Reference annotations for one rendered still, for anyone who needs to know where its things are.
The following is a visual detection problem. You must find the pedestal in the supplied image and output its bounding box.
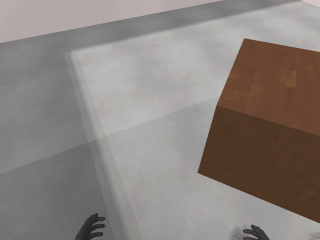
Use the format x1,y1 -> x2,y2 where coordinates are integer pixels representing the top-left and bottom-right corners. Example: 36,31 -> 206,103
197,38 -> 320,223

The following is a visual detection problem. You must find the right robot hand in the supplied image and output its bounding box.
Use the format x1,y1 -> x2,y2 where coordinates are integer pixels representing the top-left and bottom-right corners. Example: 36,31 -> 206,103
243,224 -> 270,240

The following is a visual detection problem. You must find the left robot hand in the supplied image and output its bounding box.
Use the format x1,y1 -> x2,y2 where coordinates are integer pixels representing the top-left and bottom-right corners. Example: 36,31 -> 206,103
74,213 -> 106,240

